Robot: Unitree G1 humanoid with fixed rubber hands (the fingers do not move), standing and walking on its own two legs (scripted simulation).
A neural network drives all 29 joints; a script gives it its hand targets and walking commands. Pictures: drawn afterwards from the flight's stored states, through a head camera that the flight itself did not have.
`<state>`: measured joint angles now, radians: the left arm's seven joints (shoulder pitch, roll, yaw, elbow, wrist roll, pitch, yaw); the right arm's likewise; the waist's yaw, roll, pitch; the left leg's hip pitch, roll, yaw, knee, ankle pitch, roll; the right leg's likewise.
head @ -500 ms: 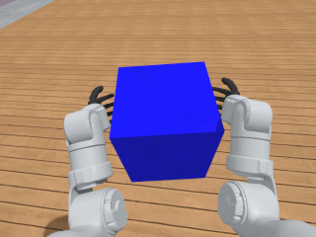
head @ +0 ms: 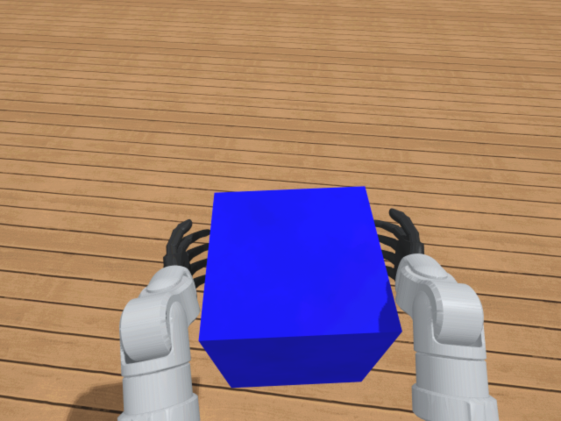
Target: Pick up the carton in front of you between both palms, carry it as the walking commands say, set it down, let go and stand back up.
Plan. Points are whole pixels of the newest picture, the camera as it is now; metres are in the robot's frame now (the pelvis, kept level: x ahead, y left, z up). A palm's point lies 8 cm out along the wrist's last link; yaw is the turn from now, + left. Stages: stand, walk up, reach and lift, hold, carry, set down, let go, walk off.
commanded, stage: carry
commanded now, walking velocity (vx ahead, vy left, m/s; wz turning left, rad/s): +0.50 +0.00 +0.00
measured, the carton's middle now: (293, 294) +0.29 +0.01 +0.00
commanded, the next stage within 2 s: none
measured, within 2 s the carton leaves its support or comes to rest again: neither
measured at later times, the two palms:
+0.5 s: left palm (218, 154) +0.53 +0.14 +0.07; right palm (379, 143) +0.56 -0.16 +0.07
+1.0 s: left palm (205, 70) +0.85 +0.20 +0.07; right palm (329, 64) +0.85 -0.10 +0.09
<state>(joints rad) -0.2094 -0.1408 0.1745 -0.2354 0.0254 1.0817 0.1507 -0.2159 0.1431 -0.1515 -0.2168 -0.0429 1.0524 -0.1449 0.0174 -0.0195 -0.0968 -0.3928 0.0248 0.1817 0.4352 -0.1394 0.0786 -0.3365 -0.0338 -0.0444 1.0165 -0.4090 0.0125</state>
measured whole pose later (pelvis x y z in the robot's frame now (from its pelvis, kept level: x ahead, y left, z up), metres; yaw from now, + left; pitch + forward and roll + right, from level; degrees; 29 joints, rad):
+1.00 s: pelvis +0.63 +0.05 +0.00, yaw +1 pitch +3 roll -1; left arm 0.08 -0.13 0.05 -0.48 0.02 1.18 0.16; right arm 0.09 0.14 -0.04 -0.46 -0.01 1.14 -0.15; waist -0.02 -0.04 -0.15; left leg -0.37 0.08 0.27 0.46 -0.16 0.06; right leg -0.36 -0.08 -0.08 1.09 -0.40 0.00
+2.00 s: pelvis +1.11 +0.06 +0.00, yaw +3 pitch +4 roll +0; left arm 0.06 -0.13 0.04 -0.52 0.03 1.16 0.15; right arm 0.06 0.13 -0.04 -0.51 -0.01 1.13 -0.14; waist -0.01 -0.02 -0.16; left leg -0.24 0.06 0.20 0.49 -0.30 0.00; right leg -0.20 -0.10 -0.16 0.51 -0.34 0.05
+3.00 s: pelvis +1.07 +0.03 +0.00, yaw +2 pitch +2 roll +0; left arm -0.21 -0.14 0.18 0.16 0.24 0.74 0.02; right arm -0.23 0.14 -0.17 0.16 -0.24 0.73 -0.03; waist -0.01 0.00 -0.09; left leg -0.25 0.10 0.20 0.50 -0.26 -0.02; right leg -0.20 -0.06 -0.17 0.50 -0.32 -0.01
